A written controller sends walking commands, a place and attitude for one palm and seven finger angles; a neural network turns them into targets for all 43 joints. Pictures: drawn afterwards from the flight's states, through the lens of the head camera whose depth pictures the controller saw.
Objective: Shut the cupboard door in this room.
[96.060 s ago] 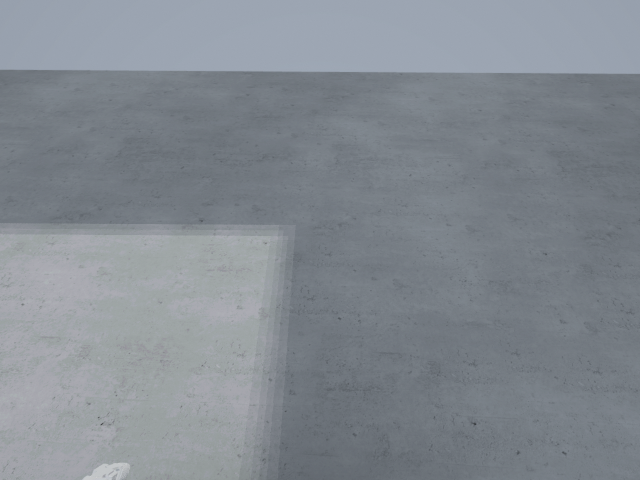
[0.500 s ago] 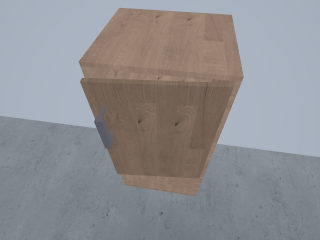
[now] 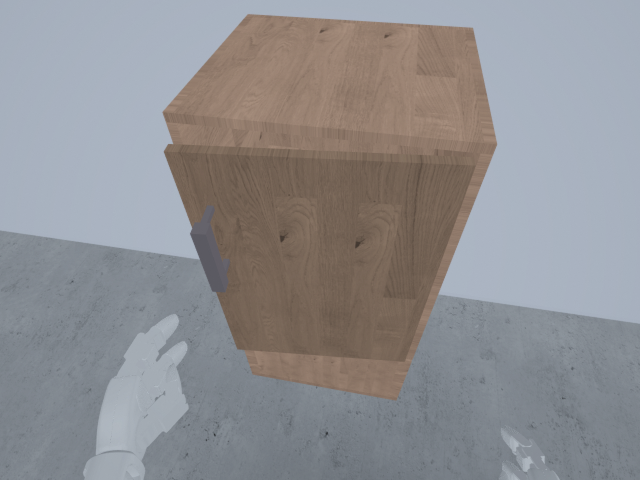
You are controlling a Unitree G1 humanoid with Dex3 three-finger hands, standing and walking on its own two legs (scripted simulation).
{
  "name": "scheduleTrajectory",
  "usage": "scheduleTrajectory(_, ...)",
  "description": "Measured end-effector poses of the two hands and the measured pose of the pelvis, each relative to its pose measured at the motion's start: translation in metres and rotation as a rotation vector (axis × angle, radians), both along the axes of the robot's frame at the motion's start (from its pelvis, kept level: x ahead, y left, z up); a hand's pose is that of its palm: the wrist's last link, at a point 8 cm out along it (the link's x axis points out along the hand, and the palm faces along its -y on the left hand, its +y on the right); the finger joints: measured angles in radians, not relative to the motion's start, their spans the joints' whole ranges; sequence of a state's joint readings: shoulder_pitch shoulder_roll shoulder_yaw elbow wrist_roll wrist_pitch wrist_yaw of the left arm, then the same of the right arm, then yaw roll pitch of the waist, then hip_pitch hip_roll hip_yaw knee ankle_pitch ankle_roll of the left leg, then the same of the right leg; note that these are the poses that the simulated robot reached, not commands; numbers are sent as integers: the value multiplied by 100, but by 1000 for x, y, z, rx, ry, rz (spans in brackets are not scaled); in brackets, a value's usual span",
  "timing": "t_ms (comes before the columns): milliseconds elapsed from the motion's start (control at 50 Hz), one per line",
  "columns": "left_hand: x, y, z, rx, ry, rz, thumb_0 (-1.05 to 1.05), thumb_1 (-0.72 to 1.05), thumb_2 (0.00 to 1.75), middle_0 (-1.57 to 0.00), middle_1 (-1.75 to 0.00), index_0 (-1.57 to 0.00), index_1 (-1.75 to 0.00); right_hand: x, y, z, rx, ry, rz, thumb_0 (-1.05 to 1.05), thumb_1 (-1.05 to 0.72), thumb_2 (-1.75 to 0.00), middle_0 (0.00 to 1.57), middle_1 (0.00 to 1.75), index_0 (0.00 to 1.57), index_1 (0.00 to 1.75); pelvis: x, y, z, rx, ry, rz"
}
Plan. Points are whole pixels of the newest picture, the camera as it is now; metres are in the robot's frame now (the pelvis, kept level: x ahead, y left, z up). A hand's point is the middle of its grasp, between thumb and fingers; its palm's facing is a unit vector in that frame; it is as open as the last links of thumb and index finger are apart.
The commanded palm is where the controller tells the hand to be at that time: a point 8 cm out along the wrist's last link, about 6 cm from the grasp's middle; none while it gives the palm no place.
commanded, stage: raise the hand and make a fist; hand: left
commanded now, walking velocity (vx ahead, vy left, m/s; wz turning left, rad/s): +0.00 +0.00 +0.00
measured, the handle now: (214, 249) +0.46 +0.19 +0.00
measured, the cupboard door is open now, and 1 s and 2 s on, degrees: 6 6 6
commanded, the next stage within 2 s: bring the fist close to the handle in 1.70 s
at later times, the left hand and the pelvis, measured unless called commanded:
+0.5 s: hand (185, 450) +0.17 +0.17 -0.03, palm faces -0.11 -0.99 -0.02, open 4.7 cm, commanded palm +0.15 +0.23 -0.02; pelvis -0.05 +0.00 -0.08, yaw +0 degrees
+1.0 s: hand (156, 439) +0.18 +0.20 -0.01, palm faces -0.05 -1.00 -0.05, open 3.1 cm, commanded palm +0.16 +0.26 -0.01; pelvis -0.03 +0.02 -0.07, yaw +0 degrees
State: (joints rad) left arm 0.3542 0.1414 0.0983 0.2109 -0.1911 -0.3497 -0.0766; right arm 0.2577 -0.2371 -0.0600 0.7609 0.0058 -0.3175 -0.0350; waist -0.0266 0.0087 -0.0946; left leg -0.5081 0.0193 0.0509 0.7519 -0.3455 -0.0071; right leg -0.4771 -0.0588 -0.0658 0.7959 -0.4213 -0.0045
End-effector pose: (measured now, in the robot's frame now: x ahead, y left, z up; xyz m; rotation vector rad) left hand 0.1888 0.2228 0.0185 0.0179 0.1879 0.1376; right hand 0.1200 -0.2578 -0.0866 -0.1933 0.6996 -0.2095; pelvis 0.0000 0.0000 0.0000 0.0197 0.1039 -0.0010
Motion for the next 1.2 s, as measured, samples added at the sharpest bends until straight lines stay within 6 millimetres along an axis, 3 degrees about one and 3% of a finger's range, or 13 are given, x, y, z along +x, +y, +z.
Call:
scheduleTrajectory(80,-12,-16,-15,-14,-227,-185,1,91,90,-31,-42,-31,-43,42,-9,4,-50,-163,82,1,-91,-90,20,30,20,30,-17,-5,-34,6,79,-10)
scheduleTrajectory(160,-46,-13,-56,-39,-164,-221,1,91,90,-38,-49,-38,-50,71,-6,-3,-77,-260,136,1,-91,-90,20,30,19,30,-31,-8,-66,-1,115,-4)
scheduleTrajectory(220,-68,0,-71,-36,-110,-154,1,90,90,-44,-55,-44,-56,81,5,-14,-70,-285,161,1,-91,-90,20,30,19,30,-37,-9,-82,-20,124,6)
scheduleTrajectory(300,-73,9,-56,20,-173,-135,2,90,90,-51,-63,-51,-63,74,28,-36,-38,-250,195,1,-90,-90,20,30,19,30,-43,-8,-92,-51,130,19)
scheduleTrajectory(360,-59,6,-43,32,-223,-184,2,90,90,-56,-69,-56,-69,57,43,-54,2,-186,196,1,-90,-90,20,30,20,30,-46,-6,-93,-66,137,24)
scheduleTrajectory(440,-37,1,-43,5,-166,-253,2,90,90,-63,-77,-64,-77,25,54,-71,54,-86,145,1,-90,-90,21,30,20,30,-48,0,-89,-69,148,18)
scheduleTrajectory(540,-28,8,-42,-2,-87,-226,2,90,90,-73,-86,-73,-87,-9,52,-73,63,5,63,1,-90,-90,21,30,20,30,-43,8,-78,-60,151,3)
scheduleTrajectory(620,-30,19,-35,16,-113,-183,2,90,90,-80,-94,-80,-95,-20,43,-69,24,35,41,1,-90,-90,21,30,20,30,-39,14,-74,-58,153,0)
scheduleTrajectory(700,-33,24,-35,20,-139,-185,2,90,90,-87,-102,-87,-103,-16,34,-62,-24,30,48,1,-90,-90,21,30,20,30,-37,19,-74,-61,156,3)
scheduleTrajectory(800,-32,27,-37,13,-140,-206,2,90,90,-96,-112,-96,-113,5,32,-49,-61,-19,69,1,-90,-90,20,30,20,30,-35,23,-74,-67,156,6)
scheduleTrajectory(1000,-26,32,-26,24,-151,-192,2,90,90,-115,-132,-115,-133,45,58,-29,-27,-110,148,1,-90,-90,20,30,20,30,-28,25,-68,-78,145,15)
scheduleTrajectory(1200,-16,37,-19,37,-145,-195,2,90,90,-127,-146,-127,-147,42,64,-35,7,-67,164,1,-90,-90,21,30,20,30,-22,20,-64,-76,143,17)
